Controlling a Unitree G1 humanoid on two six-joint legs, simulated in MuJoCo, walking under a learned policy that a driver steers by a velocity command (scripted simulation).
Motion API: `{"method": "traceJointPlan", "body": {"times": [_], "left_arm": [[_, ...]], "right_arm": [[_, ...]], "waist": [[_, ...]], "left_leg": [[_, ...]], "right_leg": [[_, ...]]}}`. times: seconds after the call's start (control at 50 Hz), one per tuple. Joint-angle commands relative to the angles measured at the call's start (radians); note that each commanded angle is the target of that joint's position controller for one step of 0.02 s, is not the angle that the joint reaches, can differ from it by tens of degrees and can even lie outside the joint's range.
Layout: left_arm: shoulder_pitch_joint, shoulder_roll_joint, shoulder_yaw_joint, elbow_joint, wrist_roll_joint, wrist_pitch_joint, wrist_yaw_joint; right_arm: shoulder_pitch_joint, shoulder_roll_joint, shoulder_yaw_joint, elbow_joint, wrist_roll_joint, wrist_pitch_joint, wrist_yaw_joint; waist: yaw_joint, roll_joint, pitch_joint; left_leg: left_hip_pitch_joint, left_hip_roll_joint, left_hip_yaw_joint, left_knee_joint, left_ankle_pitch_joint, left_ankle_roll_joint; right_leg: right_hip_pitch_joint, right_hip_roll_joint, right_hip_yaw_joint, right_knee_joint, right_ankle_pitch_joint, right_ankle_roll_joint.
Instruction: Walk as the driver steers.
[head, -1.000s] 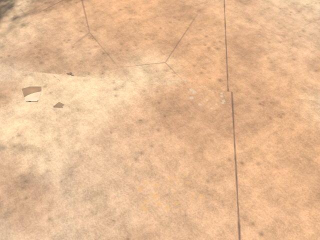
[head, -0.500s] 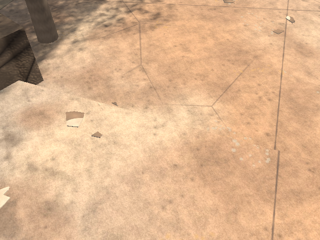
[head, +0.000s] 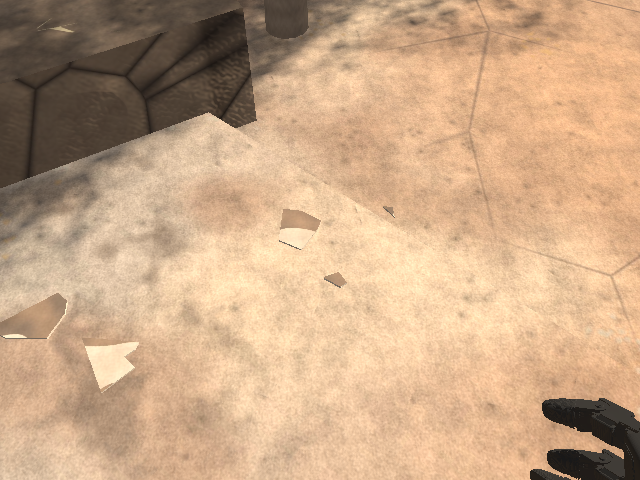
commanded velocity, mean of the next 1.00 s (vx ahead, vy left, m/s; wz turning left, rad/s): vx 0.04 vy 0.00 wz -0.43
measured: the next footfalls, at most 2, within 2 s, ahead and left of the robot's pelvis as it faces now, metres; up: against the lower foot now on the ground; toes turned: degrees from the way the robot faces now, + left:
right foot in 0.42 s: +0.33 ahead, -0.12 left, +0.00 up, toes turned -11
left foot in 0.84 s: +0.27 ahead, +0.15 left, +0.00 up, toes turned -30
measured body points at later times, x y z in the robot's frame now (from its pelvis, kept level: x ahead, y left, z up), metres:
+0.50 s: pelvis +0.19 -0.01 +0.00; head +0.24 -0.04 +0.45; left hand +0.40 +0.23 -0.09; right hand +0.28 -0.31 -0.11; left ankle +0.11 +0.12 -0.64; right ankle +0.29 -0.11 -0.72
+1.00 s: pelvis +0.19 +0.06 +0.02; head +0.22 +0.08 +0.47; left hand +0.47 +0.25 -0.08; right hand +0.09 -0.22 -0.08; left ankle +0.23 +0.16 -0.72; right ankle +0.15 -0.07 -0.62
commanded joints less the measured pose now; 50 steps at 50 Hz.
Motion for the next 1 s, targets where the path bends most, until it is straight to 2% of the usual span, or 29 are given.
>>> {"method": "traceJointPlan", "body": {"times": [0.02, 0.04, 0.08, 0.12, 0.2, 0.24, 0.28, 0.38, 0.4, 0.42, 0.44, 0.46, 0.48, 0.5, 0.52, 0.54, 0.56, 0.6, 0.66, 0.78, 0.82, 0.84, 0.86, 0.88, 0.9, 0.92, 0.94, 0.96, 1.0], "left_arm": [[-0.011, 0.122, 0.005, -0.1, -0.01, -0.06, -0.011], [-0.111, 0.162, 0.021, -0.143, -0.04, -0.066, -0.013], [-0.161, 0.137, 0.022, -0.143, -0.011, -0.057, -0.002], [-0.082, 0.1, 0.023, -0.112, -0.01, -0.021, 0.001], [-0.111, 0.05, 0.018, -0.14, 0.007, 0.014, 0.01], [-0.166, 0.044, 0.014, -0.168, 0.016, 0.007, -0.006], [-0.219, 0.046, 0.014, -0.2, 0.016, 0.005, -0.028], [-0.187, 0.109, 0.045, -0.246, 0.019, 0.014, -0.069], [-0.129, 0.126, 0.058, -0.239, 0.022, 0.008, -0.069], [-0.073, 0.187, 0.079, -0.234, 0.032, 0.0, -0.053], [-0.073, 0.278, 0.094, -0.266, 0.041, -0.002, -0.027], [-0.112, 0.276, 0.077, -0.305, 0.071, -0.002, -0.022], [-0.168, 0.226, 0.068, -0.336, 0.055, 0.003, -0.03], [-0.235, 0.194, 0.062, -0.353, 0.038, 0.014, -0.027], [-0.263, 0.164, 0.055, -0.356, 0.021, 0.031, -0.019], [-0.283, 0.154, 0.049, -0.357, 0.011, 0.046, -0.006], [-0.293, 0.155, 0.047, -0.361, 0.018, 0.059, 0.002], [-0.305, 0.154, 0.048, -0.377, 0.029, 0.071, 0.016], [-0.302, 0.162, 0.058, -0.386, 0.027, 0.078, 0.037], [-0.288, 0.183, 0.08, -0.391, 0.016, 0.099, 0.042], [-0.309, 0.174, 0.081, -0.396, 0.001, 0.107, 0.046], [-0.319, 0.157, 0.078, -0.405, -0.005, 0.106, 0.047], [-0.257, 0.106, 0.071, -0.39, -0.005, 0.109, 0.044], [-0.331, 0.145, 0.089, -0.439, -0.007, 0.09, 0.037], [-0.296, 0.213, 0.11, -0.401, 0.003, 0.085, 0.034], [-0.231, 0.21, 0.114, -0.357, 0.009, 0.093, 0.031], [-0.188, 0.168, 0.103, -0.324, 0.018, 0.105, 0.035], [-0.168, 0.152, 0.096, -0.316, 0.022, 0.114, 0.034], [-0.206, 0.134, 0.085, -0.336, 0.009, 0.114, 0.033]], "right_arm": [[0.434, -0.227, -0.082, 0.037, -0.016, -0.001, -0.026], [0.377, -0.189, -0.065, 0.054, -0.018, -0.009, -0.025], [0.242, -0.129, -0.046, 0.062, -0.021, -0.021, -0.02], [0.176, -0.094, -0.041, 0.071, -0.029, -0.038, -0.018], [0.099, -0.116, -0.048, 0.107, -0.035, -0.054, -0.039], [0.092, -0.13, -0.051, 0.115, -0.033, -0.042, -0.058], [0.12, -0.149, -0.056, 0.132, -0.026, -0.025, -0.073], [0.093, -0.168, -0.067, 0.144, 0.009, 0.028, -0.095], [0.084, -0.16, -0.065, 0.142, 0.017, 0.036, -0.1], [0.136, -0.146, -0.06, 0.149, 0.008, 0.036, -0.099], [0.183, -0.09, -0.039, 0.124, -0.046, 0.036, -0.09], [0.248, -0.073, -0.027, 0.132, -0.031, 0.043, -0.075], [0.232, -0.137, -0.037, 0.156, -0.011, 0.057, -0.068], [0.186, -0.15, -0.043, 0.152, -0.001, 0.075, -0.072], [0.154, -0.142, -0.045, 0.162, -0.012, 0.091, -0.085], [0.133, -0.144, -0.049, 0.155, -0.017, 0.103, -0.095], [0.14, -0.13, -0.049, 0.158, -0.015, 0.112, -0.096], [0.173, -0.107, -0.045, 0.172, -0.006, 0.115, -0.099], [0.162, -0.09, -0.041, 0.181, -0.002, 0.107, -0.104], [0.229, -0.114, -0.054, 0.217, 0.002, 0.081, -0.074], [0.313, -0.115, -0.06, 0.254, -0.001, 0.069, -0.062], [0.37, -0.14, -0.069, 0.275, -0.014, 0.067, -0.064], [0.361, -0.214, -0.085, 0.26, -0.026, 0.066, -0.068], [0.243, -0.284, -0.096, 0.227, -0.067, 0.055, -0.058], [0.127, -0.227, -0.08, 0.175, -0.076, 0.043, -0.068], [0.051, -0.172, -0.065, 0.158, -0.051, 0.038, -0.079], [0.014, -0.141, -0.054, 0.139, -0.032, 0.038, -0.087], [0.007, -0.128, -0.046, 0.134, -0.02, 0.04, -0.093], [0.069, -0.117, -0.035, 0.133, -0.023, 0.047, -0.105]], "waist": [[-0.232, 0.156, -0.486], [-0.221, 0.133, -0.3], [-0.139, 0.062, -0.133], [-0.07, 0.081, -0.109], [-0.028, 0.077, -0.041], [-0.049, 0.087, -0.05], [-0.078, 0.078, -0.073], [-0.047, 0.072, -0.084], [-0.015, 0.052, -0.108], [0.001, -0.042, -0.152], [-0.042, -0.291, -0.206], [-0.082, -0.32, -0.383], [-0.047, -0.173, -0.421], [-0.065, -0.098, -0.344], [-0.07, -0.011, -0.269], [-0.082, -0.024, -0.22], [-0.099, -0.065, -0.2], [-0.107, -0.114, -0.202], [-0.089, -0.152, -0.203], [-0.075, -0.24, -0.18], [-0.112, -0.239, -0.158], [-0.135, -0.205, -0.136], [-0.092, 0.027, -0.141], [-0.085, 0.326, -0.025], [-0.057, 0.219, -0.011], [-0.018, 0.157, -0.02], [-0.008, 0.127, -0.03], [-0.018, 0.114, -0.015], [-0.057, 0.113, -0.008]], "left_leg": [[0.952, 0.421, -0.768, -0.217, -0.163, 0.276], [0.824, 0.377, -0.573, -0.231, -0.081, 0.223], [0.54, 0.292, -0.319, -0.262, 0.264, 0.169], [0.393, 0.258, -0.185, -0.313, 0.435, 0.15], [0.27, 0.24, -0.007, -0.36, 0.619, 0.14], [0.274, 0.198, 0.079, -0.347, 0.599, 0.116], [0.329, 0.212, 0.093, -0.329, 0.567, 0.111], [0.396, 0.257, 0.085, -0.115, 0.512, 0.073], [0.378, 0.223, 0.105, 0.005, 0.519, 0.042], [0.338, 0.138, 0.129, 0.187, 0.414, -0.024], [0.086, 0.004, 0.146, 0.52, -0.286, -0.112], [-0.061, -0.122, -0.064, 0.797, -0.642, -0.148], [-0.067, -0.065, -0.176, 0.862, -0.593, -0.134], [-0.089, -0.041, -0.173, 0.851, -0.526, -0.121], [-0.1, -0.021, -0.169, 0.796, -0.46, -0.124], [-0.073, -0.015, -0.17, 0.741, -0.412, -0.131], [-0.028, -0.034, -0.157, 0.723, -0.378, -0.138], [0.004, -0.054, -0.141, 0.63, -0.33, -0.148], [0.029, -0.049, -0.135, 0.442, -0.289, -0.155], [0.189, -0.064, -0.1, 0.118, -0.303, -0.11], [0.289, -0.07, -0.069, -0.065, -0.241, -0.063], [0.361, -0.013, -0.099, -0.197, -0.243, -0.026], [0.416, 0.25, -0.356, -0.278, -0.339, 0.04], [0.2, 0.412, -0.628, -0.391, -0.276, 0.175], [0.153, 0.377, -0.536, -0.384, -0.26, 0.169], [0.15, 0.302, -0.403, -0.352, -0.214, 0.107], [0.167, 0.247, -0.308, -0.331, -0.168, 0.064], [0.185, 0.235, -0.257, -0.32, -0.124, 0.062], [0.252, 0.21, -0.182, -0.31, -0.068, 0.08]], "right_leg": [[-0.709, 0.079, 0.223, 0.733, -0.095, -0.043], [-0.787, 0.033, 0.207, 0.751, -0.024, -0.05], [-0.711, -0.025, 0.181, 0.636, 0.102, -0.034], [-0.576, -0.035, 0.19, 0.587, 0.151, -0.014], [-0.558, -0.001, 0.165, 0.41, 0.283, 0.026], [-0.513, 0.016, 0.122, 0.249, 0.434, 0.023], [-0.492, 0.026, 0.105, 0.143, 0.519, 0.016], [-0.442, 0.064, 0.07, 0.019, 0.398, -0.04], [-0.354, 0.101, 0.046, -0.065, 0.452, -0.067], [-0.224, 0.1, 0.092, -0.159, 0.768, -0.11], [-0.021, -0.139, 0.418, -0.134, 1.417, -0.228], [0.094, -0.335, 0.735, -0.159, 1.473, -0.44], [0.059, -0.294, 0.661, -0.175, 1.335, -0.42], [-0.028, -0.238, 0.572, -0.17, 1.137, -0.361], [-0.12, -0.185, 0.521, -0.197, 0.941, -0.304], [-0.208, -0.148, 0.497, -0.22, 0.803, -0.277], [-0.271, -0.115, 0.481, -0.239, 0.73, -0.26], [-0.295, -0.078, 0.465, -0.269, 0.563, -0.237], [-0.285, -0.051, 0.497, -0.309, 0.27, -0.21], [-0.312, -0.04, 0.592, -0.378, 0.003, -0.166], [-0.36, -0.003, 0.584, -0.369, -0.059, -0.127], [-0.431, 0.063, 0.517, -0.302, -0.076, -0.073], [-0.55, 0.17, 0.377, 0.013, -0.101, -0.04], [-0.713, 0.263, 0.263, 0.249, -0.093, -0.012], [-0.668, 0.206, 0.321, 0.427, -0.023, -0.004], [-0.635, 0.222, 0.3, 0.53, 0.061, -0.001], [-0.615, 0.222, 0.276, 0.619, 0.106, 0.013], [-0.631, 0.213, 0.265, 0.696, 0.141, 0.03], [-0.667, 0.195, 0.219, 0.74, 0.175, 0.053]]}}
